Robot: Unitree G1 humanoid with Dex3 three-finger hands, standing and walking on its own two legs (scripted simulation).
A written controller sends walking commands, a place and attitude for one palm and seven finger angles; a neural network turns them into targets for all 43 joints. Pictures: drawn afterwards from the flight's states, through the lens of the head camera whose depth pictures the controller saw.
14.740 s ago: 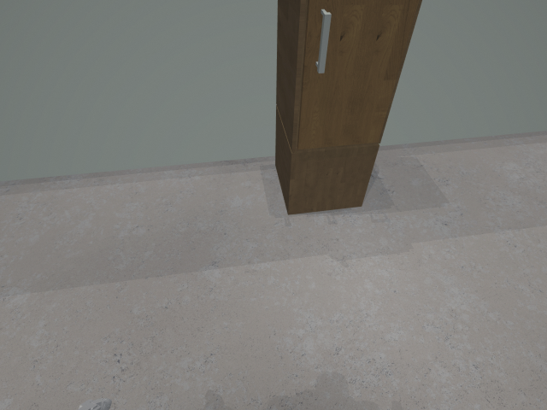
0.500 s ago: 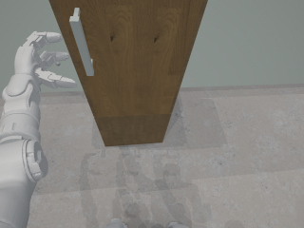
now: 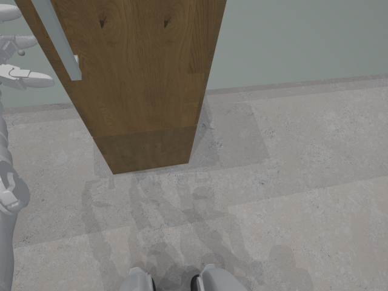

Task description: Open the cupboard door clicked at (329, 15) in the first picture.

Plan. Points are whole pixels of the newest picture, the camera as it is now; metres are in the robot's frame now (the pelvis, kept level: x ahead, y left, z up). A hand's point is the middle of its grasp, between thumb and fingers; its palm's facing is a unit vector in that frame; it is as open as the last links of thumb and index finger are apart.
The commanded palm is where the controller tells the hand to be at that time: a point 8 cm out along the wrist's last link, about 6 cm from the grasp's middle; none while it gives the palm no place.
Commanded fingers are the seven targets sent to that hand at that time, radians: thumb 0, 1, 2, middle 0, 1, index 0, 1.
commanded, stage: move the hooked fingers beside the handle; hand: left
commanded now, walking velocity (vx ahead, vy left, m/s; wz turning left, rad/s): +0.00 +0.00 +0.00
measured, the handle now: (61, 35) +0.59 +0.18 +0.13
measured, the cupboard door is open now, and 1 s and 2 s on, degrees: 0 0 0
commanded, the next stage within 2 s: slide the fingers in behind the handle in 0.66 s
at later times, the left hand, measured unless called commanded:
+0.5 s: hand (21, 58) +0.53 +0.24 +0.13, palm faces +0.03 -1.00 +0.03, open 14.0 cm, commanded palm +0.50 +0.28 +0.12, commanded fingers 0.00 -0.50 0.30 -0.30 -1.20 -0.30 -1.20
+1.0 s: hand (33, 59) +0.53 +0.22 +0.13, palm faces +0.04 -1.00 +0.03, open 14.0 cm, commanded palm +0.51 +0.26 +0.12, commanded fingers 0.00 -0.50 0.30 -0.30 -1.20 -0.30 -1.20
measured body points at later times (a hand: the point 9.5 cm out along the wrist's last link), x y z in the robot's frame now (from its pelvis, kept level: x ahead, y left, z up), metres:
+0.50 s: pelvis +0.02 +0.01 +0.00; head +0.12 +0.04 +0.44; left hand +0.52 +0.29 +0.13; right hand +0.03 -0.26 -0.10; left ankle +0.01 +0.11 -0.69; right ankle -0.02 -0.11 -0.69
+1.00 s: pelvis +0.01 +0.00 +0.00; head +0.11 +0.03 +0.44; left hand +0.52 +0.27 +0.13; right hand -0.02 -0.27 -0.10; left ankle +0.01 +0.11 -0.69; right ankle -0.02 -0.11 -0.69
